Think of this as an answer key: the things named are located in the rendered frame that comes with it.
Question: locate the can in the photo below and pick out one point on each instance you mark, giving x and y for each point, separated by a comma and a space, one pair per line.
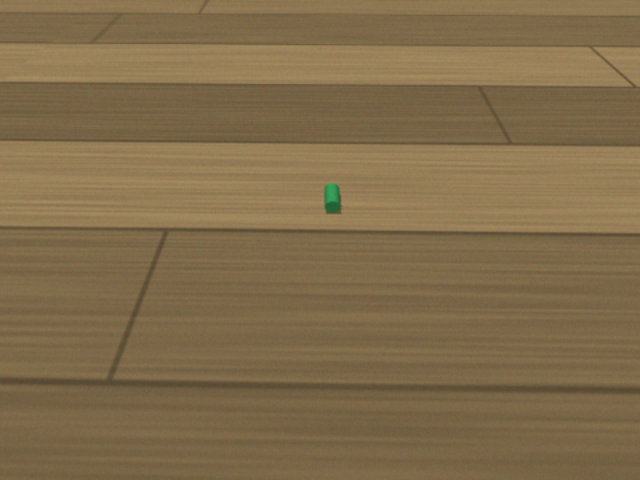
332, 198

